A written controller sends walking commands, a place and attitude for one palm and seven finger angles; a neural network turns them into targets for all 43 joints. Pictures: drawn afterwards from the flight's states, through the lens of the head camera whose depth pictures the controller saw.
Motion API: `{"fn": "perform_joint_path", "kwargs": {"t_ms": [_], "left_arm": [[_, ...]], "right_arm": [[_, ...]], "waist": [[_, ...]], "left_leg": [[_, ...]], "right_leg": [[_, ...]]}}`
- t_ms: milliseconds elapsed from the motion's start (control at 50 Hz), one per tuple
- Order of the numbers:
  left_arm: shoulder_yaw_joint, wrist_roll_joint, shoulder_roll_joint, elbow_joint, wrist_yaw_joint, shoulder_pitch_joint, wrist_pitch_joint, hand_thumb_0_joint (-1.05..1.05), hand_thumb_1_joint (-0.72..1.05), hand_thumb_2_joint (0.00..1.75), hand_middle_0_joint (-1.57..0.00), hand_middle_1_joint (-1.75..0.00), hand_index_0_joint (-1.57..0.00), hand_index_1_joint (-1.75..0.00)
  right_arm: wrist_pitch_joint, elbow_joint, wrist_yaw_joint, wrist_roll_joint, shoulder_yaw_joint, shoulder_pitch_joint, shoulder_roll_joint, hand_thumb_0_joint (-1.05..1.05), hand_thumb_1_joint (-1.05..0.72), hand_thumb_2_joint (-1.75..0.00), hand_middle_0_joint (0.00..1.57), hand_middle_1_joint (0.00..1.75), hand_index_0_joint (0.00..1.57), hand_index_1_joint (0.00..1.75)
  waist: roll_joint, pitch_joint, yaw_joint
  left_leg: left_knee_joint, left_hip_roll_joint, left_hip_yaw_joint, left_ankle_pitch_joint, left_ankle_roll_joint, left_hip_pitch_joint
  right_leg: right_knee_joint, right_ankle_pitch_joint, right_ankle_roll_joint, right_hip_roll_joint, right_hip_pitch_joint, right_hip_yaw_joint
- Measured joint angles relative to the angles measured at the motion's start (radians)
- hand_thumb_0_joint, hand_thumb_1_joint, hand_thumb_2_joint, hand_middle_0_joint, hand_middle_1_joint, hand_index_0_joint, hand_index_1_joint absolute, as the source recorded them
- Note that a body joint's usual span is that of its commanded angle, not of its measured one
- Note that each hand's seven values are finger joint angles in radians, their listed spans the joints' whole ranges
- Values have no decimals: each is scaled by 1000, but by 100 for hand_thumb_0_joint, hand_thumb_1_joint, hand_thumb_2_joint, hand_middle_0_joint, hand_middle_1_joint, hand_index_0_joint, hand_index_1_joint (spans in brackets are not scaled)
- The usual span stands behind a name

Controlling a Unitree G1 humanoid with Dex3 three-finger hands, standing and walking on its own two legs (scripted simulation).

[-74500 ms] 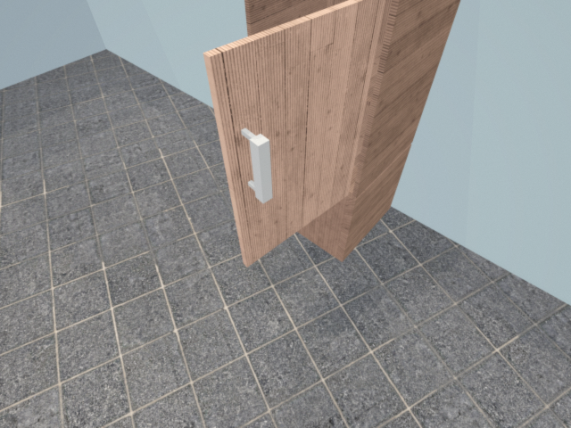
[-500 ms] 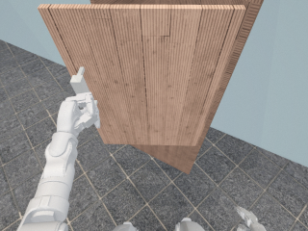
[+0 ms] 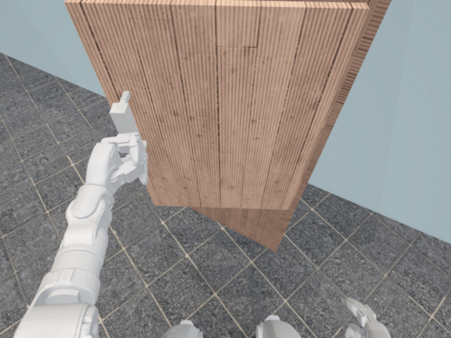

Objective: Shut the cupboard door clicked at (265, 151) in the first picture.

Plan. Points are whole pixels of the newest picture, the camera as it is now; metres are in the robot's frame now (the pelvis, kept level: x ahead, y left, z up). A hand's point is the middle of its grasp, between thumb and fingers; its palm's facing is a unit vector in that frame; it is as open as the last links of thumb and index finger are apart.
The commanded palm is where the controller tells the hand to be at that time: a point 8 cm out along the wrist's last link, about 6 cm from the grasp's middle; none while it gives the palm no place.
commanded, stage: push the door shut along its arc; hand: left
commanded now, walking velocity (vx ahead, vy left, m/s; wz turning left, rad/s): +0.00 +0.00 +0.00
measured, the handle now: (133, 130) +0.48 +0.20 +0.07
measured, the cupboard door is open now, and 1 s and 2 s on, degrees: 27 12 0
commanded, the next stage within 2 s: pull the fist back off the door in 1.74 s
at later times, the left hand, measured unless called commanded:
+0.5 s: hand (157, 134) +0.47 +0.15 +0.08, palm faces -0.21 -0.98 -0.01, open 3.1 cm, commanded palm +0.46 +0.20 +0.08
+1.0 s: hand (182, 114) +0.52 +0.10 +0.08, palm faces -0.33 -0.95 -0.01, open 3.1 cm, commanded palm +0.52 +0.17 +0.08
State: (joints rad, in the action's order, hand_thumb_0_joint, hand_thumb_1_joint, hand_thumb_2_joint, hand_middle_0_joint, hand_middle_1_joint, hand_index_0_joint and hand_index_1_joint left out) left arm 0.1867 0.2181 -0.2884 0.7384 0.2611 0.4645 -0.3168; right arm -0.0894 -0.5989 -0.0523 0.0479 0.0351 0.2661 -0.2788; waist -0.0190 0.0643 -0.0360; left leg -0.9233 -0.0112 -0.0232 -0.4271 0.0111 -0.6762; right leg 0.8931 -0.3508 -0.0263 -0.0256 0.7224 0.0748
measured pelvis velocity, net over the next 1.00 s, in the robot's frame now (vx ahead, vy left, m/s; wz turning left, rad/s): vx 0.00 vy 0.01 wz -0.03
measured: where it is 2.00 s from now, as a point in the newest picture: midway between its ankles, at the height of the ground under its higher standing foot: outside the picture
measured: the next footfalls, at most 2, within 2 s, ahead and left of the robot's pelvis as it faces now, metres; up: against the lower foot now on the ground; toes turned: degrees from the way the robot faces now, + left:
none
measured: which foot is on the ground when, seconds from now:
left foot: down 0.00-1.00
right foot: down 0.00-1.00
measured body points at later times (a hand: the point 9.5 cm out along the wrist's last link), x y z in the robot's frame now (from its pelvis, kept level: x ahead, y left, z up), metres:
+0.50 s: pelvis +0.00 +0.01 -0.01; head +0.10 +0.02 +0.43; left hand +0.47 +0.20 +0.08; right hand +0.06 -0.26 -0.13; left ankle +0.02 +0.11 -0.69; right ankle +0.05 -0.11 -0.69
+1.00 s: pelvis +0.00 +0.01 -0.03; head +0.13 +0.01 +0.41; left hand +0.53 +0.16 +0.08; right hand +0.02 -0.27 -0.14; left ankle +0.02 +0.11 -0.69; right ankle +0.05 -0.11 -0.69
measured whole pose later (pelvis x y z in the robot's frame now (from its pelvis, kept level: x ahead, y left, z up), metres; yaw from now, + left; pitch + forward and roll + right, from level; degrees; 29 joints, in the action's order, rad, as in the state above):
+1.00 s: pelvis +0.00 +0.01 -0.03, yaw -2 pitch +20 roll -2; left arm 0.25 0.13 -0.48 1.22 0.41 1.05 -0.30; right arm -0.05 -0.63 -0.03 0.03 0.05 0.35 -0.30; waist -0.03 0.08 -0.19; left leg -1.07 -0.04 -0.02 -0.48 0.02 -0.94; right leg 1.00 -0.37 -0.02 0.00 0.98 0.07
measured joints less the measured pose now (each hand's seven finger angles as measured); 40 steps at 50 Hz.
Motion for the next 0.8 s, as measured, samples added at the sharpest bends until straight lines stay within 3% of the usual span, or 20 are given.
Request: {"fn": "perform_joint_path", "kwargs": {"t_ms": [280, 600, 800], "left_arm": [[4, -23, -40, 186, 35, 210, -31, 2, 90, 90, -131, -150, -131, -150], [59, -46, -114, 342, 100, 376, -28, 2, 90, 90, -130, -150, -130, -150], [50, -56, -154, 406, 139, 466, -13, 2, 90, 90, -130, -150, -130, -150]], "right_arm": [[3, -35, 9, -6, 3, 34, 2, 0, -90, -89, 20, 30, 21, 30], [34, -36, 19, -15, 1, 89, -15, 0, -90, -89, 20, 30, 21, 30], [44, -37, 20, -15, 5, 94, -21, 0, -90, -89, 20, 30, 21, 30]], "waist": [[-2, 8, -25], [2, 19, -87], [-4, 15, -113]], "left_leg": [[-62, 4, -4, -26, 14, -88], [-96, -8, -11, -38, 15, -167], [-118, -16, -1, -42, 11, -213]], "right_leg": [[47, -15, 13, -6, 82, -5], [70, -16, 13, 6, 162, -13], [83, -16, 7, 13, 202, -3]]}}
